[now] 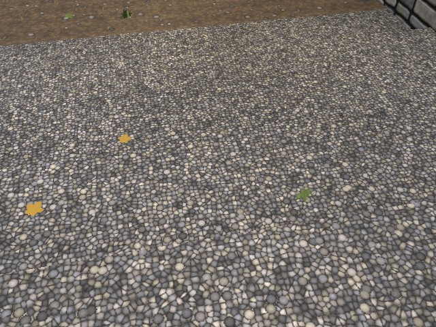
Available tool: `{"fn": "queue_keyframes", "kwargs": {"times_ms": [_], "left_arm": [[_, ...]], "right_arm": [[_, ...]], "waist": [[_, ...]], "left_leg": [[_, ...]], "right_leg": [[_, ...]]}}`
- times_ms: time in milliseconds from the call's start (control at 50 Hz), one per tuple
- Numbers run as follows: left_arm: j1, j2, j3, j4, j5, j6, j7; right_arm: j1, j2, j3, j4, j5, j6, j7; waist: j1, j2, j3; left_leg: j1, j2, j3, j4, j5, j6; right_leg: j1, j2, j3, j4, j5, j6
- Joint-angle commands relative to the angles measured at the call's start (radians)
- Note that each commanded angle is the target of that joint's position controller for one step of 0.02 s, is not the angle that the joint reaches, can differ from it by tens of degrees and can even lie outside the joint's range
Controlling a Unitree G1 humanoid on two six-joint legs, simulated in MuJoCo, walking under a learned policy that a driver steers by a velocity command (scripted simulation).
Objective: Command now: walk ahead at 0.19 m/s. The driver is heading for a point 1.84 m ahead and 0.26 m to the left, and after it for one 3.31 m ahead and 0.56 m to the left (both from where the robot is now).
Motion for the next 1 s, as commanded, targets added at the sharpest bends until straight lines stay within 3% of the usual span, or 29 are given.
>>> {"fn": "queue_keyframes", "kwargs": {"times_ms": [20, 60, 100, 140, 160, 180, 200, 220, 240, 280, 320, 380, 400, 420, 440, 460, 480, 500, 520, 540, 600, 680, 1000], "left_arm": [[0.008, 0.076, 0.016, -0.049, 0.017, -0.008, -0.009], [-0.002, 0.058, 0.014, -0.069, 0.024, -0.026, -0.016], [0.03, 0.055, 0.018, -0.07, 0.017, -0.044, -0.024], [0.115, 0.026, 0.015, -0.041, 0.009, -0.054, -0.02], [0.183, 0.049, 0.022, -0.023, 0.012, -0.058, -0.012], [0.229, 0.12, 0.042, -0.013, 0.006, -0.058, -0.004], [0.265, 0.166, 0.055, 0.0, -0.001, -0.052, -0.002], [0.245, 0.12, 0.045, -0.009, -0.002, -0.049, -0.002], [0.21, 0.086, 0.035, -0.024, 0.001, -0.052, -0.001], [0.151, 0.048, 0.019, -0.043, 0.005, -0.059, 0.008], [0.128, 0.058, 0.017, -0.053, 0.003, -0.062, 0.008], [0.127, 0.054, 0.007, -0.045, -0.01, -0.053, 0.012], [0.121, 0.072, 0.011, -0.052, -0.015, -0.054, 0.013], [0.126, 0.067, 0.01, -0.044, -0.018, -0.051, 0.014], [0.151, 0.068, 0.013, -0.036, -0.016, -0.048, 0.015], [0.207, 0.063, 0.018, -0.028, -0.012, -0.046, 0.015], [0.262, 0.038, 0.015, -0.011, -0.014, -0.041, 0.017], [0.267, 0.033, 0.015, -0.002, -0.012, -0.034, 0.022], [0.248, 0.039, 0.017, -0.012, -0.009, -0.031, 0.024], [0.226, 0.066, 0.025, -0.016, -0.01, -0.03, 0.022], [0.174, 0.051, 0.029, -0.025, -0.016, -0.028, 0.02], [0.165, 0.04, 0.029, -0.018, -0.016, -0.024, 0.02], [0.127, 0.043, 0.023, -0.015, -0.01, -0.024, 0.018]], "right_arm": [[0.092, -0.165, -0.047, -0.013, -0.005, 0.012, 0.0], [0.122, -0.169, -0.061, -0.011, -0.006, 0.015, -0.002], [0.086, -0.184, -0.075, -0.036, -0.011, 0.01, 0.004], [0.006, -0.147, -0.071, -0.067, -0.004, 0.006, 0.008], [-0.031, -0.116, -0.063, -0.084, 0.0, -0.001, 0.008], [-0.056, -0.061, -0.047, -0.105, 0.002, -0.01, 0.009], [-0.023, -0.058, -0.041, -0.115, -0.018, -0.017, 0.008], [-0.018, -0.106, -0.049, -0.11, -0.017, -0.019, 0.005], [0.002, -0.092, -0.047, -0.097, -0.009, -0.018, 0.002], [0.053, -0.066, -0.034, -0.079, -0.011, -0.005, 0.007], [0.098, -0.054, -0.027, -0.059, -0.009, 0.003, 0.01], [0.069, -0.047, -0.016, -0.066, -0.001, 0.011, -0.002], [0.103, -0.027, -0.011, -0.044, 0.0, 0.01, -0.003], [0.104, -0.032, -0.008, -0.044, -0.002, 0.006, -0.005], [0.108, -0.057, -0.013, -0.042, -0.005, 0.0, -0.009], [0.123, -0.106, -0.023, -0.036, -0.004, -0.007, -0.012], [0.111, -0.122, -0.029, -0.035, 0.008, -0.01, -0.014], [0.094, -0.089, -0.024, -0.038, 0.01, -0.011, -0.014], [0.077, -0.074, -0.022, -0.042, 0.012, -0.01, -0.013], [0.068, -0.064, -0.021, -0.048, 0.009, -0.013, -0.014], [0.08, -0.065, -0.027, -0.047, 0.014, -0.022, -0.023], [0.077, -0.061, -0.035, -0.047, 0.02, -0.024, -0.027], [0.065, -0.046, -0.047, -0.017, 0.009, -0.004, -0.02]], "waist": [[-0.027, 0.12, 0.113], [-0.031, 0.134, 0.14], [-0.004, 0.119, 0.135], [0.049, 0.067, 0.146], [0.076, 0.005, 0.135], [0.084, -0.135, 0.14], [0.073, -0.218, 0.149], [0.058, -0.142, 0.168], [0.034, -0.086, 0.15], [-0.012, -0.079, 0.082], [-0.036, -0.079, 0.024], [-0.031, -0.091, 0.03], [-0.032, -0.106, 0.008], [-0.042, -0.087, 0.029], [-0.033, -0.066, 0.045], [-0.003, -0.001, 0.049], [0.022, 0.058, 0.048], [0.021, 0.065, 0.053], [0.02, 0.079, 0.038], [0.015, 0.051, 0.043], [0.01, 0.009, 0.009], [0.012, 0.009, -0.006], [0.011, 0.011, 0.066]], "left_leg": [[-0.015, 0.193, -0.277, -0.194, -0.568, 0.109], [-0.036, 0.264, -0.366, -0.235, -0.588, 0.152], [-0.103, 0.277, -0.366, -0.231, -0.546, 0.163], [-0.213, 0.201, -0.249, -0.146, -0.376, 0.119], [-0.279, 0.14, -0.165, -0.028, -0.279, 0.085], [-0.367, 0.028, -0.02, 0.162, -0.197, 0.039], [-0.408, 0.016, 0.046, 0.26, -0.247, 0.018], [-0.407, 0.051, 0.027, 0.318, -0.284, 0.008], [-0.371, 0.07, 0.015, 0.341, -0.272, -0.008], [-0.23, 0.09, 0.021, 0.333, -0.221, -0.033], [-0.115, 0.074, 0.046, 0.339, -0.173, -0.042], [-0.035, 0.068, 0.073, 0.239, -0.081, -0.044], [0.052, 0.048, 0.103, 0.256, 0.034, -0.042], [0.085, 0.064, 0.086, 0.174, 0.127, -0.036], [0.116, 0.089, 0.051, 0.128, 0.269, -0.026], [0.145, 0.144, 0.004, 0.125, 0.485, -0.007], [0.143, 0.179, -0.03, 0.122, 0.586, 0.021], [0.131, 0.187, -0.042, 0.114, 0.609, 0.032], [0.12, 0.182, -0.047, 0.098, 0.578, 0.031], [0.122, 0.175, -0.042, 0.086, 0.587, 0.031], [0.141, 0.174, -0.045, 0.056, 0.58, 0.018], [0.168, 0.173, -0.051, 0.039, 0.594, 0.027], [0.125, 0.142, -0.047, -0.045, 0.326, 0.006]], "right_leg": [[-0.206, 0.024, -0.049, 0.086, -0.218, -0.055], [-0.221, 0.001, -0.094, 0.154, -0.144, -0.055], [-0.149, -0.018, -0.102, 0.144, -0.126, -0.06], [0.018, -0.01, -0.086, -0.002, -0.073, -0.076], [0.104, -0.059, 0.006, -0.072, -0.093, -0.094], [0.153, -0.167, 0.199, -0.181, -0.201, -0.132], [0.165, -0.296, 0.354, -0.235, -0.079, -0.193], [0.16, -0.33, 0.355, -0.227, 0.131, -0.216], [0.158, -0.317, 0.291, -0.206, 0.324, -0.214], [0.132, -0.265, 0.147, -0.173, 0.608, -0.171], [0.091, -0.217, 0.041, -0.116, 0.825, -0.15], [0.05, -0.187, -0.009, -0.065, 0.934, -0.121], [-0.005, -0.166, -0.04, -0.049, 0.897, -0.118], [-0.037, -0.153, -0.045, -0.035, 0.842, -0.1], [-0.049, -0.139, -0.041, -0.015, 0.777, -0.082], [-0.049, -0.117, -0.04, -0.002, 0.674, -0.063], [-0.028, -0.105, -0.032, -0.022, 0.543, -0.044], [-0.002, -0.099, -0.031, -0.033, 0.473, -0.038], [0.024, -0.094, -0.03, -0.045, 0.456, -0.038], [0.04, -0.1, -0.032, -0.039, 0.502, -0.038], [0.096, -0.109, -0.04, -0.064, 0.53, -0.033], [0.12, -0.116, -0.047, -0.088, 0.51, -0.026], [0.076, -0.126, -0.038, -0.161, 0.375, -0.033]]}}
